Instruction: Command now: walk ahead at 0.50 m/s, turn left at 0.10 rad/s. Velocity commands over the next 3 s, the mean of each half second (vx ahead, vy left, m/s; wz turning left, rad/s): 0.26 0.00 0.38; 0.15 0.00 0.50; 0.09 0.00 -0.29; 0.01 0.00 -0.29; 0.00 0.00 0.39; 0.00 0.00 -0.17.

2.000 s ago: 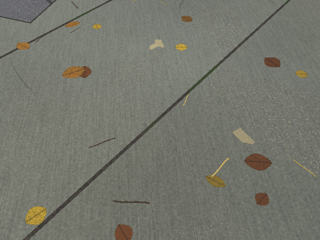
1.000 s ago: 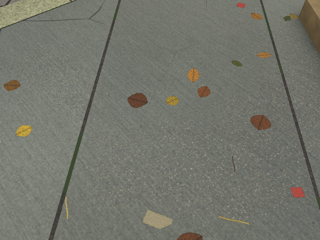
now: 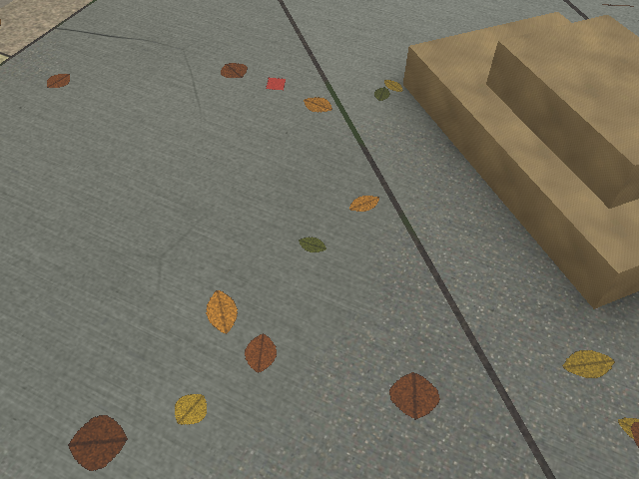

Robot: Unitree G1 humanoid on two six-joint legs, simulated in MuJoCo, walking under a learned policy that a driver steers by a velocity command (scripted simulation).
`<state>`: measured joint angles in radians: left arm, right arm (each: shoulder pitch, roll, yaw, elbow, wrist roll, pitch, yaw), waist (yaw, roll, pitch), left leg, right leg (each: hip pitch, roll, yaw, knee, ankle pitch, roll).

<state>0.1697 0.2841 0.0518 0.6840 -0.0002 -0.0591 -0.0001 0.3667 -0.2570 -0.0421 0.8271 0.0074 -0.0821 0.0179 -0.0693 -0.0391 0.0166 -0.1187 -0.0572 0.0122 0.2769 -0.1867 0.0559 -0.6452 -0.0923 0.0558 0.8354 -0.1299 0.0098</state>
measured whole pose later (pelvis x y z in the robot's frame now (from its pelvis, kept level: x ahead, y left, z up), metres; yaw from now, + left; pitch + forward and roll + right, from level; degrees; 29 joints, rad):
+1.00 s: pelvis +0.25 +0.01 +0.00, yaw +30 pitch +2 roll -1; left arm 0.10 0.31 0.07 0.82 -0.01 -0.06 -0.03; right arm 0.28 -0.29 -0.06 0.65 0.00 0.00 -0.02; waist -0.03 0.00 -0.01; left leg -0.23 -0.06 -0.13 0.43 -0.23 0.04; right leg -0.39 0.00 0.03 0.58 -0.23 0.02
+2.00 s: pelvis +0.32 +0.01 -0.01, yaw +8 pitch -1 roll -1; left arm 0.12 0.23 0.03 0.76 0.02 0.03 0.00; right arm 0.22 -0.29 -0.04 0.74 -0.01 0.01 -0.02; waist -0.04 0.05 0.04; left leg -0.24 0.06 0.01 0.52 -0.27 -0.05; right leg -0.20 0.03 -0.02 0.49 -0.28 -0.03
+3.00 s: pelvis +0.34 +0.06 -0.01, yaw +15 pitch +1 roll +1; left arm 0.20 0.31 0.07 0.81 -0.01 0.00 0.01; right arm 0.08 -0.31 -0.08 0.73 -0.01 0.04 -0.04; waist 0.03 0.03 0.08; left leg -0.39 -0.05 -0.01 0.96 -0.53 -0.02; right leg -0.24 0.01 0.03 0.52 -0.28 -0.03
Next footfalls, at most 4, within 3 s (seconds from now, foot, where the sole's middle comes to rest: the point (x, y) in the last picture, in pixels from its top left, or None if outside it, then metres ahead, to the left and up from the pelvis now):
0.18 right None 0.29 -0.15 -0.79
0.62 left None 0.23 0.11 -0.78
1.06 right None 0.39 -0.06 -0.79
1.46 left None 0.34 0.17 -0.79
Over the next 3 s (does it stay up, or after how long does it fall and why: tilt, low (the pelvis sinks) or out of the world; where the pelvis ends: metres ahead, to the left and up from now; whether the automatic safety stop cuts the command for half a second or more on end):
stays up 0.34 0.06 -0.01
